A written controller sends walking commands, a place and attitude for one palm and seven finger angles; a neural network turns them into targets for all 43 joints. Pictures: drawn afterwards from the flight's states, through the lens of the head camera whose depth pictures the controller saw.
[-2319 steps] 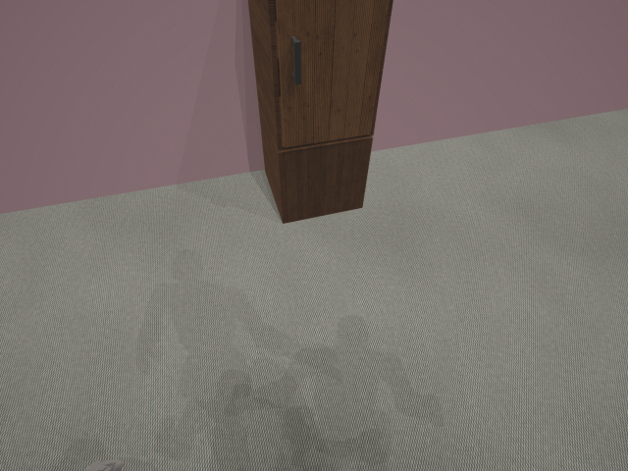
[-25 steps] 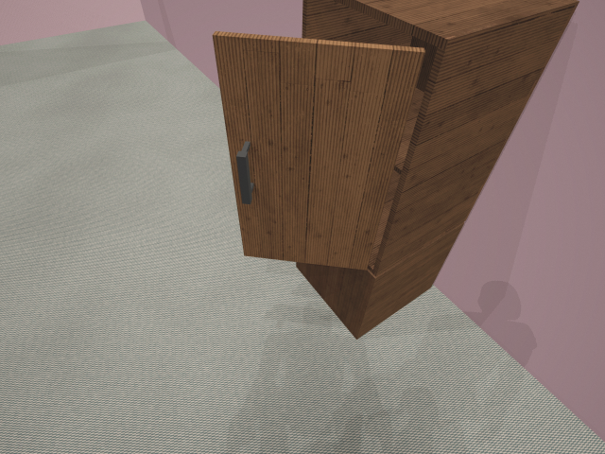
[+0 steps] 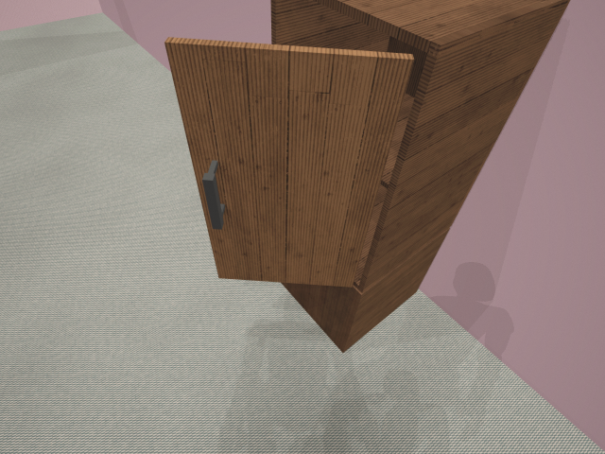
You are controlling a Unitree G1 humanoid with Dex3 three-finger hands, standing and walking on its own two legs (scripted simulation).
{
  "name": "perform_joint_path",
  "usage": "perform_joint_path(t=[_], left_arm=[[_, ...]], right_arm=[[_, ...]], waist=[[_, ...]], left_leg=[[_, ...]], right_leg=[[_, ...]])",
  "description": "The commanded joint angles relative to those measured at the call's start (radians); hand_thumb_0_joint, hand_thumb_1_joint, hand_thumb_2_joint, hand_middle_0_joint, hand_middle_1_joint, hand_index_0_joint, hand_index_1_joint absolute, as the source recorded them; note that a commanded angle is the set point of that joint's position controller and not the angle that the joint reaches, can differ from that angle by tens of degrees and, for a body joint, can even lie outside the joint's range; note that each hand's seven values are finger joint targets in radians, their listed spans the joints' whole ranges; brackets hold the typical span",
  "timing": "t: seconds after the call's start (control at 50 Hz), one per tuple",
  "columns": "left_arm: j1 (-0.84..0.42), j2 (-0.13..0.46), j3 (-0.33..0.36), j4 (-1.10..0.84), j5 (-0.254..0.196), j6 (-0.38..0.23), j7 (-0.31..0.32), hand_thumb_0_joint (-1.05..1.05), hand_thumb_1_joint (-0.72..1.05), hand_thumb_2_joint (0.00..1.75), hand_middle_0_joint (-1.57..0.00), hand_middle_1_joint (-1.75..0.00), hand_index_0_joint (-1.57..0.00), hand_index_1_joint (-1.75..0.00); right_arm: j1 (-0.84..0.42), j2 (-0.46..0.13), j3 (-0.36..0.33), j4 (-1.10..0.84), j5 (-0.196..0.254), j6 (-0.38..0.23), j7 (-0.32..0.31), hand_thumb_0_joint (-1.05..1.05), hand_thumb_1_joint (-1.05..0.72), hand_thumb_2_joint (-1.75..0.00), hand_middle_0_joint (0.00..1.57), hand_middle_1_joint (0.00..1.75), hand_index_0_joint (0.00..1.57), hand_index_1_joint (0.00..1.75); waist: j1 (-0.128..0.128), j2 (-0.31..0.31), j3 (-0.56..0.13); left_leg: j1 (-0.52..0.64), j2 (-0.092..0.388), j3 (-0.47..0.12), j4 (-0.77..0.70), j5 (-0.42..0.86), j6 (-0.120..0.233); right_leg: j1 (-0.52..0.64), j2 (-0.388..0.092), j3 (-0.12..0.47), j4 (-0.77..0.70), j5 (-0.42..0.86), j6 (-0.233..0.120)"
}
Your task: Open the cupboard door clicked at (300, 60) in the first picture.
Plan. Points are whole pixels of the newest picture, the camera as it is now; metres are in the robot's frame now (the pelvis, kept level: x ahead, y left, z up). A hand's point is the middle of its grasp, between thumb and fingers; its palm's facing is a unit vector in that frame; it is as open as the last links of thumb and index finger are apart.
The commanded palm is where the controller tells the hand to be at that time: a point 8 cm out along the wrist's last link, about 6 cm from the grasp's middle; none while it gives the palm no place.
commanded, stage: come to a stop and stand still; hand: left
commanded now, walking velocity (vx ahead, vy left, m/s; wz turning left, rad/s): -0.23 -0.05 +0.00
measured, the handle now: (215, 195) +0.55 +0.20 -0.01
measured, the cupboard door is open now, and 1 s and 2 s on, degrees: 48 48 48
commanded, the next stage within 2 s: look again from close up in 1.32 s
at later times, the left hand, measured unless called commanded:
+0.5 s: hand out of the picture +0.08 +0.20 -0.18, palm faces +0.08 -0.98 -0.17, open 7.3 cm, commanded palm none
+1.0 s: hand out of the picture -0.03 +0.18 -0.16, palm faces +0.04 -0.98 -0.18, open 7.4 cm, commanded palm none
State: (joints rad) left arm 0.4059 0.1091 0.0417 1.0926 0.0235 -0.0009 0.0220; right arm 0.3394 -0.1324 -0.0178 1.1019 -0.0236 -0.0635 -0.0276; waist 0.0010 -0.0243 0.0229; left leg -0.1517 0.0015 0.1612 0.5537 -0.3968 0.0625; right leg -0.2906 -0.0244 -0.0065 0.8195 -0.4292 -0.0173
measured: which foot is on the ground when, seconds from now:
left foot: down 0.00-0.20, up 0.22-0.40, down 0.42-1.00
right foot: up 0.00-0.14, down 0.16-0.44, up 0.46-0.70, down 0.72-1.00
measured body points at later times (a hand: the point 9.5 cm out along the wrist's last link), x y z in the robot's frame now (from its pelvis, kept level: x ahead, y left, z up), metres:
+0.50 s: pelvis +0.02 +0.02 +0.00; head +0.04 +0.05 +0.45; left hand +0.08 +0.25 -0.17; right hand +0.07 -0.22 -0.14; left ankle +0.01 +0.11 -0.73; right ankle +0.05 -0.12 -0.71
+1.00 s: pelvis -0.02 +0.02 +0.02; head -0.02 +0.02 +0.47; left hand -0.03 +0.23 -0.15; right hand -0.02 -0.20 -0.15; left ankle +0.01 +0.11 -0.73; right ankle -0.03 -0.10 -0.73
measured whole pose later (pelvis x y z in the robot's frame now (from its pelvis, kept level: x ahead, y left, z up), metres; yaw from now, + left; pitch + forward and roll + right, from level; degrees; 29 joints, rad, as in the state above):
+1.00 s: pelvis -0.02 +0.02 +0.02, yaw +0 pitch -2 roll +0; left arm 0.32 0.13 0.00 1.11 0.02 0.01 0.04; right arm 0.27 -0.15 -0.02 1.15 -0.01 0.00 -0.02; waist 0.00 0.00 0.03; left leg -0.18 -0.01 0.11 0.38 -0.16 0.04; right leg -0.13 -0.02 -0.03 0.40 -0.23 0.01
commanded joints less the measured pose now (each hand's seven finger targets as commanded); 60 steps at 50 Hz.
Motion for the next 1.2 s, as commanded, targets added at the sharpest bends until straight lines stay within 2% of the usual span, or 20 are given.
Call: perform_joint_path(t=[0.0,0.06,0.12,0.16,0.18,0.2,0.24,0.3,0.36,0.38,0.42,0.44,0.5,0.6,0.66,0.7,0.72,0.76,0.88,1.18], left_arm=[[-0.103,0.034,0.006,-0.102,-0.003,-0.025,0.004,0.00,0.90,0.90,-0.20,-0.30,-0.20,-0.30],[-0.050,0.037,0.004,-0.085,-0.007,-0.004,0.007,0.00,0.90,0.90,-0.20,-0.30,-0.20,-0.30],[0.047,0.094,0.013,-0.055,0.000,-0.007,0.016,0.00,0.90,0.90,-0.20,-0.30,-0.20,-0.30],[0.051,0.181,0.028,-0.059,-0.002,-0.014,0.023,0.00,0.90,0.90,-0.20,-0.30,-0.20,-0.30],[0.047,0.198,0.032,-0.060,-0.007,-0.016,0.028,0.00,0.90,0.90,-0.20,-0.30,-0.20,-0.30],[0.023,0.197,0.032,-0.068,-0.004,-0.012,0.034,0.00,0.90,0.90,-0.20,-0.30,-0.20,-0.30],[-0.063,0.189,0.038,-0.103,0.006,0.000,0.043,0.00,0.90,0.90,-0.20,-0.30,-0.20,-0.30],[-0.145,0.203,0.049,-0.143,0.010,0.014,0.042,0.00,0.90,0.90,-0.20,-0.30,-0.20,-0.30],[-0.189,0.204,0.052,-0.159,0.004,0.023,0.032,0.00,0.90,0.90,-0.20,-0.30,-0.20,-0.30],[-0.187,0.181,0.047,-0.165,-0.002,0.028,0.025,0.00,0.90,0.90,-0.20,-0.30,-0.20,-0.30],[-0.191,0.095,0.033,-0.197,-0.010,0.041,0.019,0.00,0.90,0.90,-0.20,-0.30,-0.20,-0.30],[-0.224,0.112,0.034,-0.189,0.000,0.051,0.025,0.00,0.90,0.90,-0.20,-0.30,-0.20,-0.30],[-0.127,0.106,0.033,-0.144,0.004,0.037,0.012,0.00,0.90,0.90,-0.20,-0.30,-0.20,-0.30],[-0.154,0.099,0.007,-0.137,-0.004,0.021,0.015,0.00,0.90,0.90,-0.20,-0.30,-0.20,-0.30],[-0.070,0.119,0.002,-0.091,-0.006,0.007,0.020,0.00,0.90,0.90,-0.20,-0.30,-0.20,-0.30],[-0.084,0.157,-0.004,-0.079,-0.005,-0.006,0.026,0.00,0.90,0.90,-0.20,-0.30,-0.20,-0.30],[-0.079,0.160,-0.008,-0.075,-0.004,-0.008,0.025,0.00,0.90,0.90,-0.20,-0.30,-0.20,-0.30],[-0.089,0.141,-0.015,-0.058,-0.007,-0.016,0.023,0.00,0.90,0.90,-0.20,-0.30,-0.20,-0.30],[-0.055,0.124,-0.025,-0.025,-0.007,-0.010,0.023,0.00,0.90,0.90,-0.20,-0.30,-0.20,-0.30],[0.044,0.071,-0.025,0.007,-0.007,-0.014,0.027,0.00,0.90,0.90,-0.20,-0.30,-0.20,-0.30]], right_arm=[[0.178,-0.098,-0.008,0.022,-0.002,0.004,-0.024,0.00,-0.90,-0.90,0.20,0.30,0.20,0.30],[0.054,-0.116,-0.012,-0.006,0.006,0.005,-0.030,0.00,-0.90,-0.90,0.20,0.30,0.20,0.30],[0.053,-0.113,-0.028,-0.005,0.019,0.024,-0.032,0.00,-0.90,-0.90,0.20,0.30,0.20,0.30],[0.105,-0.070,-0.045,-0.006,0.029,0.046,-0.024,0.00,-0.90,-0.90,0.20,0.30,0.20,0.30],[0.088,-0.031,-0.045,-0.011,0.032,0.064,-0.024,0.00,-0.90,-0.90,0.20,0.30,0.20,0.30],[0.047,-0.029,-0.045,-0.027,0.031,0.074,-0.026,0.00,-0.90,-0.90,0.20,0.30,0.20,0.30],[0.001,-0.029,-0.047,-0.043,0.027,0.081,-0.021,0.00,-0.90,-0.90,0.20,0.30,0.20,0.30],[0.030,-0.022,-0.051,-0.040,0.023,0.087,-0.010,0.00,-0.90,-0.90,0.20,0.30,0.20,0.30],[0.087,-0.024,-0.050,-0.036,0.017,0.083,-0.003,0.00,-0.90,-0.90,0.20,0.30,0.20,0.30],[0.094,-0.045,-0.053,-0.037,0.015,0.075,0.000,0.00,-0.90,-0.90,0.20,0.30,0.20,0.30],[0.007,-0.175,-0.066,-0.105,-0.007,0.066,0.001,0.00,-0.90,-0.90,0.20,0.30,0.20,0.30],[-0.047,-0.157,-0.063,-0.116,-0.012,0.058,-0.005,0.00,-0.90,-0.90,0.20,0.30,0.20,0.30],[-0.124,-0.133,-0.044,-0.133,-0.006,0.047,-0.014,0.00,-0.90,-0.90,0.20,0.30,0.20,0.30],[-0.055,-0.146,-0.049,-0.100,0.001,0.048,-0.016,0.00,-0.90,-0.90,0.20,0.30,0.20,0.30],[-0.065,-0.147,-0.043,-0.088,0.015,0.046,-0.011,0.00,-0.90,-0.90,0.20,0.30,0.20,0.30],[-0.072,-0.101,-0.032,-0.086,0.023,0.046,-0.003,0.00,-0.90,-0.90,0.20,0.30,0.20,0.30],[-0.068,-0.099,-0.030,-0.077,0.020,0.047,0.001,0.00,-0.90,-0.90,0.20,0.30,0.20,0.30],[-0.067,-0.112,-0.031,-0.054,0.015,0.053,0.000,0.00,-0.90,-0.90,0.20,0.30,0.20,0.30],[-0.052,-0.109,-0.015,0.001,0.016,0.053,0.004,0.00,-0.90,-0.90,0.20,0.30,0.20,0.30],[0.061,-0.055,-0.010,0.049,0.013,0.054,-0.002,0.00,-0.90,-0.90,0.20,0.30,0.20,0.30]], waist=[[-0.038,0.075,0.137],[0.013,0.151,0.074],[0.054,0.068,0.024],[0.025,-0.067,-0.046],[0.029,-0.151,-0.078],[0.040,-0.176,-0.088],[0.031,-0.152,-0.059],[0.001,-0.118,-0.082],[-0.038,-0.128,-0.056],[-0.043,-0.051,-0.049],[-0.028,0.308,0.037],[-0.029,0.268,0.083],[0.031,0.156,0.037],[-0.014,0.148,-0.022],[0.015,0.091,-0.053],[-0.011,0.003,0.014],[-0.014,0.029,-0.003],[-0.022,-0.097,-0.035],[-0.012,-0.005,0.072],[-0.007,0.024,0.090]], left_leg=[[0.124,0.333,-0.266,-0.220,0.955,0.145],[0.028,0.242,-0.134,-0.183,0.984,0.078],[-0.004,0.182,-0.104,-0.035,0.820,0.003],[-0.141,0.044,-0.064,0.145,0.268,-0.061],[-0.173,0.010,-0.060,0.287,-0.105,-0.081],[-0.195,0.019,-0.110,0.389,-0.222,-0.078],[-0.242,0.034,-0.169,0.436,-0.227,-0.076],[-0.176,0.029,-0.137,0.294,-0.128,-0.088],[-0.035,0.020,-0.082,0.013,0.100,-0.092],[0.027,0.045,-0.107,-0.103,0.192,-0.082],[-0.199,0.344,-0.461,-0.322,0.272,0.079],[-0.275,0.343,-0.478,-0.365,0.287,0.109],[-0.111,0.250,-0.305,-0.264,0.520,0.106],[0.079,0.239,-0.269,-0.211,0.723,0.111],[0.020,0.182,-0.254,-0.164,0.544,0.042],[-0.054,0.103,-0.198,-0.178,0.326,-0.032],[-0.014,0.095,-0.191,-0.192,0.339,-0.041],[0.038,0.106,-0.176,-0.183,0.331,-0.044],[-0.014,0.106,-0.195,-0.279,0.153,-0.043],[-0.072,0.101,-0.200,-0.280,0.079,-0.042]], right_leg=[[-0.306,-0.065,-0.015,0.154,-0.027,0.003],[-0.052,-0.047,-0.064,-0.116,0.149,0.011],[0.142,-0.048,-0.068,-0.347,0.523,0.002],[0.252,-0.273,0.140,-0.294,1.092,-0.130],[0.263,-0.354,0.187,-0.350,1.224,-0.211],[0.238,-0.382,0.209,-0.368,1.226,-0.254],[0.196,-0.357,0.180,-0.380,1.085,-0.257],[0.139,-0.302,0.109,-0.386,0.869,-0.201],[0.004,-0.240,0.077,-0.352,0.563,-0.117],[-0.055,-0.185,0.046,-0.297,0.413,-0.067],[-0.086,-0.005,-0.056,-0.055,-0.063,0.036],[-0.072,-0.009,0.021,0.086,-0.091,0.028],[-0.120,-0.011,0.035,0.148,0.001,0.028],[-0.034,-0.023,-0.022,-0.173,-0.008,0.043],[0.147,-0.040,-0.008,-0.466,0.245,0.032],[0.132,-0.146,0.102,-0.480,0.422,-0.021],[0.108,-0.152,0.098,-0.459,0.433,-0.029],[0.090,-0.123,0.089,-0.470,0.399,-0.017],[0.043,-0.090,0.081,-0.525,0.175,-0.001],[0.020,-0.078,0.068,-0.521,0.123,-0.007]])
